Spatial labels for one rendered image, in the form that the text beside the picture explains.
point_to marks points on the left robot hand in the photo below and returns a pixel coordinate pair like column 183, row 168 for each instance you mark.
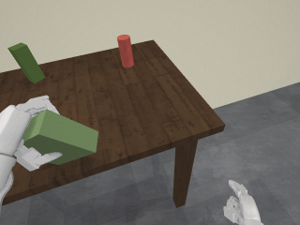
column 14, row 120

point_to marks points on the right robot hand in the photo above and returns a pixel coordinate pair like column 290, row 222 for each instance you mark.
column 244, row 208

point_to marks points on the sponge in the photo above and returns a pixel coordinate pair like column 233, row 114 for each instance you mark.
column 50, row 132

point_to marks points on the table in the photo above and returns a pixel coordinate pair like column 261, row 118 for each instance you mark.
column 138, row 112

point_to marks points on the left robot forearm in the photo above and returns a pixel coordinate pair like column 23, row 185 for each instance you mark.
column 6, row 175

